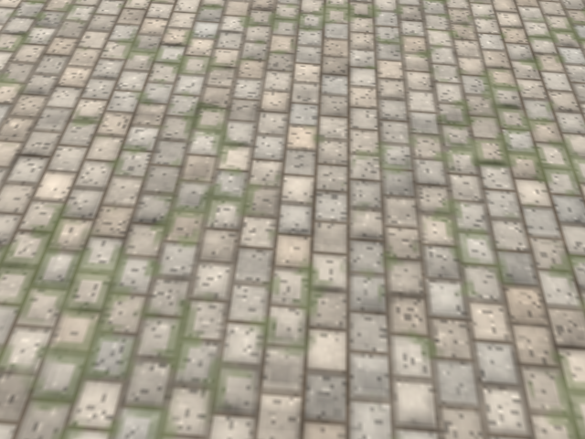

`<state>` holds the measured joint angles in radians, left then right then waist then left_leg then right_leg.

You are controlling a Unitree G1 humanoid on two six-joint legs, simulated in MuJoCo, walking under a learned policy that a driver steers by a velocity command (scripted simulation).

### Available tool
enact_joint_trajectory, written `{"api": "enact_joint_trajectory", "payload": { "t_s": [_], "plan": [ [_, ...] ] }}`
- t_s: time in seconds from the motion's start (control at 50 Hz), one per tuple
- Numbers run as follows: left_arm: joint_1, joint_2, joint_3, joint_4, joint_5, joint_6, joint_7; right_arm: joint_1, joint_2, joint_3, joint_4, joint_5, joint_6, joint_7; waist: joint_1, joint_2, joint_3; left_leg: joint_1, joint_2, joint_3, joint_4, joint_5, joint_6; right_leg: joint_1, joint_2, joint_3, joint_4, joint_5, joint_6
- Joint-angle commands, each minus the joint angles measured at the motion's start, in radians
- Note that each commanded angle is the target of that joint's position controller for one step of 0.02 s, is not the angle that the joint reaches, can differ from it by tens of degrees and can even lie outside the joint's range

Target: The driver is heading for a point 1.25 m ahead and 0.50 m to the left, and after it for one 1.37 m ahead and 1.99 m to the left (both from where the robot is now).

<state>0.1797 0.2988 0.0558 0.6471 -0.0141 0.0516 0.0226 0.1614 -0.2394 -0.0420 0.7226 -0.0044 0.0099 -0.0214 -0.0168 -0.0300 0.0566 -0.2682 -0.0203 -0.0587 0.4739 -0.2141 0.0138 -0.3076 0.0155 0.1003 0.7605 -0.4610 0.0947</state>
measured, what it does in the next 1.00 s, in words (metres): walks ahead, turning left: right foot, then left foot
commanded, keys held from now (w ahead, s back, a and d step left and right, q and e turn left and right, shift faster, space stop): shift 0.04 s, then q+shift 0.04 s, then w+q+shift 0.68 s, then w+shift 0.14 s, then w+e+shift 0.10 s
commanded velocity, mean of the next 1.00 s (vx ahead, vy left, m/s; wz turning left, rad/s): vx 0.69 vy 0.00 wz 0.57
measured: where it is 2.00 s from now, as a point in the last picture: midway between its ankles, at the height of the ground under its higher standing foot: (26, 167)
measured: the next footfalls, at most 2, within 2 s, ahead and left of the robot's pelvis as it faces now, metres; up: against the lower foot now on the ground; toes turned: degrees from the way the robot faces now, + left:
right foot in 0.06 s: +0.02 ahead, -0.14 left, +0.00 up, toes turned +4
left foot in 0.52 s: +0.25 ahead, +0.22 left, +0.00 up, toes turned +25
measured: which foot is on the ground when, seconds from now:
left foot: down 0.00-0.10, up 0.12-0.50, down 0.52-1.00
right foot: up 0.00-0.04, down 0.06-0.54, up 0.56-1.00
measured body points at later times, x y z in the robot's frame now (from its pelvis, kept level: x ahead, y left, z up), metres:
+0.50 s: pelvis +0.13 +0.07 -0.03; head +0.14 +0.10 +0.42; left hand +0.05 +0.36 -0.16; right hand +0.41 -0.12 -0.09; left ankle +0.21 +0.21 -0.73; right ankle -0.02 -0.15 -0.74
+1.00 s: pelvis +0.48 +0.32 -0.03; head +0.50 +0.35 +0.42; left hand +0.54 +0.64 -0.11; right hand +0.61 +0.05 -0.14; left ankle +0.22 +0.20 -0.73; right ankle +0.69 +0.37 -0.73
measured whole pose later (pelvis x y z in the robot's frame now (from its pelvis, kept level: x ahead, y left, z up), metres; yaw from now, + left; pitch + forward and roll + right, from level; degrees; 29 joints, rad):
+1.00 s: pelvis +0.48 +0.32 -0.03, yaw +39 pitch +3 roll -1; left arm 0.00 0.27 -0.01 0.64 0.03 -0.06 -0.03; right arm 0.52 -0.32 -0.05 0.87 -0.02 -0.08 -0.01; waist -0.09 -0.01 0.03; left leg 0.28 -0.13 -0.23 0.21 -0.42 0.17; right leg -0.62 0.02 -0.08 0.51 0.01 -0.07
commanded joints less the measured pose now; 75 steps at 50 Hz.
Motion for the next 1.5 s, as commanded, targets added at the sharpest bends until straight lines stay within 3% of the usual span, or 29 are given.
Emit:
{"api": "enact_joint_trajectory", "payload": {
  "t_s": [0.02,0.06,0.08,0.12,0.16,0.3,0.32,0.38,0.46,0.52,0.54,0.56,0.62,0.7,0.9,0.96,1.0,1.02,1.04,1.06,1.12,1.2,1.26,1.36,1.4,1.42,1.44,1.46,1.5],
  "plan": [
    [0.024,0.058,0.016,-0.039,-0.001,-0.023,-0.002,-0.019,-0.174,-0.038,-0.054,0.014,-0.002,-0.003,0.013,0.212,-0.133,0.116,0.19,-0.185,-0.083,0.274,0.182,0.11,0.013,-0.077,-0.322,0.183,-0.023],
    [0.035,0.083,0.015,-0.035,0.025,-0.026,0.004,0.043,-0.132,-0.019,-0.029,0.011,-0.021,0.008,0.008,0.126,-0.137,-0.012,0.158,-0.175,-0.071,0.201,0.091,0.297,-0.053,0.011,-0.428,0.383,-0.078],
    [0.031,0.161,0.033,-0.033,0.041,-0.023,0.012,0.061,-0.118,-0.014,-0.037,-0.004,-0.04,0.022,-0.03,-0.038,-0.137,-0.072,0.083,-0.093,-0.034,0.102,0.032,0.306,-0.133,0.065,-0.342,0.476,-0.13],
    [0.11,0.152,0.045,-0.021,0.039,-0.034,0.001,-0.047,-0.149,-0.021,-0.053,0.029,-0.04,0.02,0.08,-0.145,-0.111,-0.154,-0.049,0.064,0.178,-0.232,-0.027,0.23,-0.181,0.155,-0.474,-0.239,-0.224],
    [0.178,0.195,0.059,0.002,0.026,-0.066,0.014,-0.147,-0.184,-0.041,-0.111,0.058,-0.038,0.016,0.132,-0.222,0.062,-0.468,0.036,0.03,0.498,-0.312,-0.006,0.228,-0.379,0.407,-0.641,-0.429,-0.317],
    [0.138,0.117,0.047,0.01,0.016,-0.147,0.011,-0.065,-0.108,-0.032,-0.112,0.042,-0.052,0.052,0.08,-0.094,0.028,-0.623,0.134,0.007,0.604,0.0,-0.026,0.366,-0.323,0.04,-0.663,0.028,-0.234],
    [0.182,0.135,0.045,0.042,0.075,-0.139,-0.004,-0.13,-0.133,-0.039,-0.132,-0.068,-0.011,0.098,0.087,-0.044,0.042,-0.56,0.11,0.052,0.583,-0.011,-0.023,0.284,-0.313,-0.036,-0.69,0.009,-0.222],
    [0.154,0.152,0.054,0.048,0.066,-0.143,-0.009,-0.147,-0.129,-0.036,-0.162,-0.031,0.015,0.145,0.068,-0.113,0.073,-0.471,0.139,0.09,0.461,0.038,0.005,0.218,-0.312,-0.17,-0.714,0.028,-0.185],
    [0.169,0.186,0.062,0.081,0.068,-0.133,-0.011,-0.17,-0.14,-0.027,-0.178,-0.029,0.018,0.135,0.057,-0.087,0.081,-0.355,0.104,0.195,0.325,-0.085,0.098,0.269,-0.329,-0.285,-0.66,0.186,-0.174],
    [0.142,0.222,0.06,0.083,0.055,-0.108,-0.019,0.279,-0.209,-0.069,-0.045,-0.018,0.0,0.087,-0.175,0.0,-0.195,0.225,-0.109,0.264,0.253,-0.169,0.179,0.167,-0.275,-0.391,0.047,1.009,-0.157],
    [0.155,0.121,0.027,0.041,0.062,-0.113,-0.029,0.396,-0.333,-0.103,-0.002,-0.022,-0.004,0.067,-0.189,0.232,-0.247,0.488,0.033,-0.038,0.104,-0.408,0.208,-0.171,-0.191,-0.368,0.417,0.522,-0.107],
    [0.081,0.037,0.003,-0.052,0.066,-0.133,-0.046,0.336,-0.431,-0.116,-0.037,0.001,-0.003,0.06,-0.12,0.432,-0.309,0.538,0.228,-0.662,-0.219,-0.82,0.277,-0.462,-0.023,-0.18,0.652,-0.058,-0.07],
    [0.005,0.103,-0.003,-0.05,0.074,-0.157,-0.044,0.271,-0.324,-0.092,-0.036,-0.02,-0.014,0.043,-0.055,0.062,-0.084,0.298,0.24,-0.558,-0.232,-0.422,0.254,-0.531,-0.136,-0.044,0.613,0.168,-0.1],
    [0.043,0.092,-0.013,-0.024,0.093,-0.095,-0.048,0.179,-0.232,-0.057,-0.054,-0.003,-0.054,0.04,0.035,0.068,-0.021,0.02,0.097,-0.354,-0.283,-0.261,0.264,-0.366,-0.168,-0.057,0.443,0.205,-0.059],
    [-0.297,0.03,-0.051,-0.096,0.057,-0.112,-0.073,0.375,-0.193,-0.037,0.071,0.019,-0.099,0.022,-0.085,0.063,0.026,0.249,0.085,-0.233,-0.349,0.571,0.192,-0.327,-0.035,-0.177,-0.151,0.628,-0.101],
    [-0.198,0.088,-0.03,-0.072,0.048,-0.121,-0.052,0.346,-0.258,-0.045,0.097,0.001,-0.11,0.01,-0.016,0.125,-0.05,0.363,0.13,-0.169,-0.223,1.058,0.134,-0.093,0.041,-0.214,-0.232,0.52,-0.172],
    [0.186,0.171,0.009,0.041,0.024,-0.114,-0.024,0.283,-0.29,-0.057,0.103,-0.051,-0.092,0.002,0.18,0.153,-0.225,0.372,0.139,-0.104,0.187,1.274,0.118,0.224,0.084,-0.232,-0.211,0.358,-0.209],
    [0.414,0.21,0.029,0.098,0.027,-0.107,-0.003,0.23,-0.261,-0.049,0.1,-0.062,-0.089,-0.004,0.289,0.115,-0.306,0.197,0.108,-0.067,0.527,1.111,0.114,0.474,-0.015,-0.131,-0.145,0.181,-0.247],
    [0.459,0.318,0.064,0.118,0.056,-0.107,-0.002,0.308,-0.13,-0.02,0.051,-0.013,-0.096,0.016,0.201,-0.25,-0.38,-0.226,-0.104,-0.019,1.057,0.265,0.027,0.725,-0.273,0.456,-0.221,-0.095,-0.448],
    [0.344,0.232,0.052,0.122,0.036,-0.1,-0.027,0.296,-0.14,-0.005,0.038,-0.028,-0.122,0.029,0.137,-0.251,-0.347,-0.42,-0.141,-0.062,1.084,-0.175,0.048,0.701,-0.309,0.854,-0.462,-0.127,-0.484],
    [0.241,0.086,0.025,0.147,0.03,-0.114,-0.04,0.051,-0.165,0.015,-0.024,-0.059,-0.131,0.037,0.078,0.082,-0.082,-0.422,0.016,-0.088,0.91,-0.052,0.051,0.318,-0.218,0.546,-0.505,0.025,-0.426],
    [0.246,0.115,0.023,0.19,0.024,-0.142,-0.029,-0.015,-0.117,0.05,-0.105,-0.086,-0.09,0.047,-0.022,0.014,0.041,-0.398,0.092,-0.049,0.647,-0.133,-0.013,0.04,-0.128,0.395,-0.587,0.147,-0.423],
    [0.206,0.143,0.041,0.163,0.024,-0.148,-0.029,-0.198,-0.095,0.078,-0.181,-0.049,-0.095,0.071,0.01,-0.003,0.089,-0.169,0.085,0.036,0.277,0.112,-0.051,-0.191,-0.053,0.278,-0.686,0.223,-0.369],
    [0.297,0.19,0.064,0.183,0.0,-0.145,-0.04,-0.222,-0.139,0.056,-0.177,-0.035,-0.099,0.053,0.067,-0.002,-0.011,0.002,0.028,0.056,0.066,0.251,-0.038,0.047,-0.077,0.278,-0.547,0.614,-0.28],
    [0.303,0.226,0.073,0.191,0.01,-0.139,-0.038,-0.033,-0.192,0.022,-0.123,-0.039,-0.109,0.029,-0.029,0.025,-0.157,0.231,-0.012,0.071,0.031,0.097,-0.015,0.102,-0.034,0.23,-0.212,0.86,-0.235],
    [0.272,0.215,0.071,0.181,0.011,-0.146,-0.041,0.147,-0.242,-0.003,-0.091,-0.047,-0.116,0.008,-0.123,0.025,-0.25,0.461,0.081,-0.003,0.064,0.001,0.009,-0.036,0.005,0.208,0.044,0.754,-0.216],
    [0.237,0.073,0.037,0.145,0.021,-0.159,-0.034,0.377,-0.322,-0.034,-0.061,-0.07,-0.116,-0.014,-0.187,0.181,-0.394,0.679,0.368,-0.291,0.047,-0.35,0.038,-0.199,0.054,0.129,0.383,0.181,-0.222],
    [0.335,0.012,0.009,0.075,-0.028,-0.15,-0.031,0.303,-0.392,-0.052,-0.06,-0.075,-0.101,-0.008,-0.076,0.459,-0.499,0.732,0.567,-0.842,-0.196,-0.565,0.139,-0.423,0.091,0.021,0.631,-0.038,-0.203],
    [0.144,0.099,0.022,0.099,0.02,-0.116,-0.033,0.145,-0.187,-0.022,-0.076,-0.055,-0.095,0.001,-0.08,0.144,-0.184,0.47,0.43,-0.521,-0.201,-0.436,0.118,-0.528,-0.043,-0.022,0.613,0.16,-0.208]
  ]
}}
Over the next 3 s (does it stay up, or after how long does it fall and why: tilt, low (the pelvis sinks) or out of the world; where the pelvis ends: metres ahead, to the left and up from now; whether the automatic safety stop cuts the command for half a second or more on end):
stays up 1.65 0.71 0.00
